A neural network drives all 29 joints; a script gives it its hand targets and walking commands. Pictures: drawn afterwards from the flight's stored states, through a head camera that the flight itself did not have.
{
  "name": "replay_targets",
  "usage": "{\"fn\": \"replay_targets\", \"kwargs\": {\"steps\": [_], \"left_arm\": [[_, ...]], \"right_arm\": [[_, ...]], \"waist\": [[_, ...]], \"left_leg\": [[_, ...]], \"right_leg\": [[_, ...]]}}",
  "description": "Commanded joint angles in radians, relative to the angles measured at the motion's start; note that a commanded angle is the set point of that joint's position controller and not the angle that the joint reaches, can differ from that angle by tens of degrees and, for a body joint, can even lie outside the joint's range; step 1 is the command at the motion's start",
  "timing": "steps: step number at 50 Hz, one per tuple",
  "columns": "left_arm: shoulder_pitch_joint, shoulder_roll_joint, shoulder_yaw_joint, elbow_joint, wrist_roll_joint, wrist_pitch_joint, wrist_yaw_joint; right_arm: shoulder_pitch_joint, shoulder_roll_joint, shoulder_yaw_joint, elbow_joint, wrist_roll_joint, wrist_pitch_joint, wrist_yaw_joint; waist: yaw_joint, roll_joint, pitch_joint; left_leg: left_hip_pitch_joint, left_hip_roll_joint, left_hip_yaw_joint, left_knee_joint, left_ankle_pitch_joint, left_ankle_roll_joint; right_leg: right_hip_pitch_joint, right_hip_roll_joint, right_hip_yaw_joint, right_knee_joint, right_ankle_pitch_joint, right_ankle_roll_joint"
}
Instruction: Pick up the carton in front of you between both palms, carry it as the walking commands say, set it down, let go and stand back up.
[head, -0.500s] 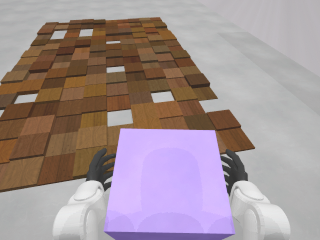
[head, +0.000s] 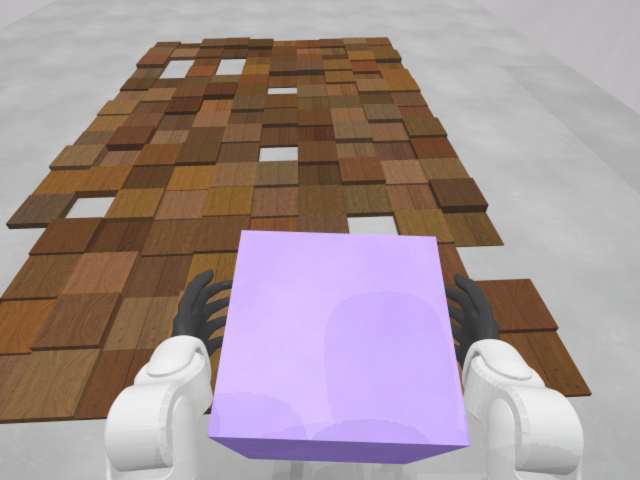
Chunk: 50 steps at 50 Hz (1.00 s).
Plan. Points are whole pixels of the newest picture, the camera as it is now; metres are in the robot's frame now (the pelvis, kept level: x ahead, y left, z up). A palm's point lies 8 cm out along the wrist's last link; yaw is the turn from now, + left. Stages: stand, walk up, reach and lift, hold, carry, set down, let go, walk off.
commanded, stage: carry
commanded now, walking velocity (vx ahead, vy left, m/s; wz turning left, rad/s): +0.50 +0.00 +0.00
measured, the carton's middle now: (332, 359) +0.26 +0.01 +0.05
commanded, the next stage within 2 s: none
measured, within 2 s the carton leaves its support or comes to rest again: neither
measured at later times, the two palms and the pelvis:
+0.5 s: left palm (247, 151) +0.66 +0.17 +0.10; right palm (410, 153) +0.64 -0.13 +0.11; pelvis +0.28 +0.03 -0.01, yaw -2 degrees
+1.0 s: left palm (247, 118) +0.77 +0.19 +0.11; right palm (392, 120) +0.77 -0.12 +0.11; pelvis +0.45 +0.03 -0.01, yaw -1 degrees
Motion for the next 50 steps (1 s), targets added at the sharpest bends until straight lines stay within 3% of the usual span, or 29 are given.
{"fn": "replay_targets", "kwargs": {"steps": [1,2,4,5,8,9,10,11,12,14,16,19,22,24,26,27,28,29,30,31,32,34,36,39,41,43,46,48,50], "left_arm": [[-0.515,-0.494,-0.544,0.002,-0.236,0.011,-0.032],[-0.558,-0.475,-0.516,-0.008,-0.236,0.011,-0.018],[-0.69,-0.428,-0.509,0.036,-0.245,0.014,0.005],[-0.692,-0.409,-0.477,0.076,-0.221,0.016,0.021],[-0.785,-0.371,-0.398,0.194,-0.169,0.014,0.064],[-0.892,-0.378,-0.39,0.132,-0.183,0.004,0.075],[-0.93,-0.402,-0.381,0.218,-0.213,0.014,0.074],[-0.968,-0.446,-0.382,0.211,-0.24,0.009,0.073],[-0.988,-0.46,-0.374,0.263,-0.226,0.003,0.075],[-1.12,-0.552,-0.374,0.209,-0.244,-0.03,0.071],[-1.078,-0.619,-0.354,0.314,-0.213,-0.036,0.061],[-1.147,-0.652,-0.377,0.219,-0.192,-0.064,0.055],[-1.025,-0.648,-0.37,0.304,-0.145,-0.064,0.041],[-1.054,-0.659,-0.432,0.21,-0.197,-0.065,0.032],[-1.006,-0.678,-0.441,0.217,-0.177,-0.07,0.02],[-0.973,-0.66,-0.42,0.242,-0.162,-0.055,0.011],[-0.988,-0.652,-0.425,0.2,-0.17,-0.05,0.0],[-0.972,-0.655,-0.435,0.2,-0.195,-0.044,-0.004],[-0.878,-0.61,-0.409,0.292,-0.138,-0.03,0.0],[-0.918,-0.653,-0.453,0.172,-0.2,-0.037,-0.007],[-0.89,-0.691,-0.464,0.229,-0.201,-0.03,-0.017],[-0.987,-0.747,-0.495,0.197,-0.225,-0.031,-0.024],[-0.982,-0.679,-0.478,0.141,-0.221,-0.041,-0.022],[-1.01,-0.646,-0.519,0.155,-0.263,-0.034,-0.02],[-0.982,-0.627,-0.494,0.24,-0.249,-0.024,-0.006],[-0.97,-0.622,-0.444,0.272,-0.19,-0.017,0.0],[-0.904,-0.679,-0.423,0.408,-0.169,-0.019,-0.001],[-0.903,-0.697,-0.389,0.414,-0.15,-0.029,-0.009],[-0.922,-0.752,-0.393,0.459,-0.139,-0.047,-0.018]], "right_arm": [[-0.554,0.521,0.571,-0.035,0.247,0.001,0.027],[-0.609,0.497,0.541,-0.023,0.249,0.006,0.012],[-0.699,0.457,0.474,0.051,0.232,0.013,-0.011],[-0.715,0.432,0.454,0.049,0.215,0.006,-0.024],[-0.836,0.4,0.411,0.183,0.217,0.008,-0.056],[-0.855,0.421,0.398,0.19,0.228,-0.002,-0.055],[-0.896,0.369,0.351,0.232,0.207,-0.008,-0.064],[-0.972,0.405,0.326,0.252,0.222,-0.01,-0.069],[-1.009,0.443,0.362,0.225,0.234,-0.02,-0.066],[-1.113,0.591,0.413,0.177,0.308,-0.05,-0.039],[-1.169,0.631,0.414,0.181,0.319,-0.071,-0.02],[-1.206,0.691,0.431,0.195,0.331,-0.085,0.013],[-1.222,0.706,0.475,0.172,0.329,-0.089,0.027],[-1.065,0.696,0.48,0.209,0.314,-0.085,0.042],[-1.105,0.703,0.495,0.153,0.303,-0.09,0.042],[-1.047,0.723,0.496,0.23,0.285,-0.073,0.037],[-1.075,0.691,0.519,0.146,0.3,-0.07,0.042],[-1.096,0.69,0.524,0.138,0.297,-0.055,0.038],[-1.017,0.674,0.499,0.219,0.275,-0.04,0.03],[-0.982,0.692,0.512,0.162,0.288,-0.046,0.036],[-1.036,0.699,0.504,0.161,0.274,-0.046,0.036],[-1.072,0.722,0.478,0.16,0.272,-0.043,0.04],[-1.005,0.707,0.5,0.187,0.266,-0.047,0.035],[-0.93,0.628,0.439,0.238,0.192,-0.047,0.015],[-0.913,0.593,0.396,0.305,0.186,-0.037,0.013],[-0.954,0.616,0.42,0.305,0.188,-0.035,0.014],[-0.971,0.609,0.414,0.336,0.19,-0.039,0.019],[-0.93,0.659,0.396,0.39,0.161,-0.05,0.023],[-0.956,0.733,0.413,0.42,0.166,-0.07,0.042]], "waist": [[0.002,-0.132,-0.011],[0.034,-0.049,-0.03],[0.006,-0.109,0.023],[0.015,-0.07,0.006],[-0.064,-0.106,-0.089],[-0.126,-0.048,-0.195],[-0.103,0.205,-0.271],[-0.099,0.35,-0.329],[-0.114,0.336,-0.382],[-0.112,0.036,-0.397],[-0.091,0.134,-0.395],[-0.086,0.11,-0.441],[-0.087,0.212,-0.378],[-0.083,0.208,-0.424],[-0.063,0.116,-0.408],[-0.052,0.153,-0.406],[-0.024,0.034,-0.398],[-0.023,-0.095,-0.446],[-0.011,-0.192,-0.494],[0.016,-0.225,-0.515],[0.022,-0.199,-0.495],[-0.002,-0.115,-0.462],[-0.009,-0.117,-0.428],[-0.012,0.122,-0.421],[-0.019,0.142,-0.382],[-0.035,0.044,-0.347],[-0.033,0.093,-0.325],[-0.037,-0.021,-0.309],[-0.023,0.036,-0.29]], "left_leg": [[-0.101,-0.013,0.019,-0.097,0.061,0.008],[-0.109,-0.048,0.044,-0.093,0.044,0.02],[-0.051,-0.044,0.032,-0.101,0.056,0.055],[-0.09,-0.066,0.081,-0.17,0.059,0.068],[0.294,-0.153,0.135,-0.189,-0.052,0.105],[0.482,-0.126,0.058,-0.284,-0.003,0.104],[0.711,0.076,-0.27,-0.262,0.187,0.149],[0.869,0.252,-0.592,-0.348,0.402,0.278],[0.931,0.254,-0.554,-0.318,0.452,0.312],[0.847,0.217,-0.416,-0.302,0.474,0.239],[0.771,0.186,-0.288,-0.303,0.487,0.214],[0.746,0.162,-0.178,-0.306,0.593,0.207],[0.703,0.076,-0.034,-0.262,0.766,0.175],[0.712,0.075,-0.053,-0.207,0.689,0.181],[0.69,0.026,0.013,-0.103,0.679,0.131],[0.595,0.015,-0.012,-0.061,0.493,0.09],[0.438,-0.023,-0.002,0.006,0.244,0.056],[0.249,-0.07,-0.02,0.052,-0.149,0.015],[0.133,-0.12,-0.066,0.055,-0.43,0.011],[0.092,-0.121,-0.09,0.092,-0.484,0.031],[0.11,-0.118,-0.095,0.032,-0.435,0.026],[0.203,-0.105,-0.085,-0.188,-0.323,0.018],[0.433,-0.096,-0.066,-0.356,-0.056,0.011],[0.632,0.005,-0.127,-0.196,0.554,0.071],[0.668,0.005,-0.12,-0.153,0.746,0.074],[0.554,0.014,-0.134,-0.158,0.618,0.08],[0.534,-0.03,-0.095,-0.167,0.582,0.054],[0.487,-0.013,-0.112,-0.201,0.412,0.025],[0.503,-0.006,-0.112,-0.21,0.436,0.028]], "right_leg": [[0.126,-0.237,0.118,-0.051,0.207,-0.064],[0.175,-0.236,0.158,-0.037,0.302,-0.082],[0.098,-0.252,0.145,-0.026,0.301,-0.087],[0.162,-0.228,0.114,0.047,0.383,-0.089],[0.043,-0.19,0.041,0.3,0.683,-0.039],[0.004,-0.124,0.026,0.567,0.587,0.016],[-0.241,-0.064,0.057,0.86,0.367,0.053],[-0.487,0.072,0.104,1.096,-0.179,0.072],[-0.601,0.036,0.206,1.253,-0.274,0.042],[-0.65,-0.024,0.288,1.225,-0.224,0.021],[-0.63,-0.081,0.269,1.077,-0.151,0.016],[-0.519,-0.05,0.229,0.802,-0.172,0.047],[-0.456,-0.004,0.141,0.563,-0.012,0.057],[-0.381,0.006,0.149,0.438,0.059,0.051],[-0.272,0.035,0.072,0.256,0.288,0.055],[-0.14,-0.019,0.14,0.14,0.426,0.041],[0.03,-0.096,0.19,0.15,0.718,0.021],[0.23,-0.27,0.395,0.321,1.29,-0.055],[0.366,-0.341,0.436,0.373,1.415,-0.162],[0.42,-0.33,0.457,0.347,1.328,-0.152],[0.37,-0.31,0.439,0.33,1.314,-0.152],[0.273,-0.249,0.349,0.354,1.18,-0.112],[0.133,-0.186,0.301,0.368,0.933,-0.06],[-0.149,-0.12,0.24,0.375,0.521,-0.019],[-0.19,-0.082,0.203,0.387,0.454,0.007],[-0.141,-0.099,0.216,0.36,0.512,0.007],[-0.071,-0.084,0.194,0.349,0.571,0.008],[-0.034,-0.123,0.213,0.369,0.657,0.005],[-0.074,-0.124,0.216,0.354,0.608,0.004]]}}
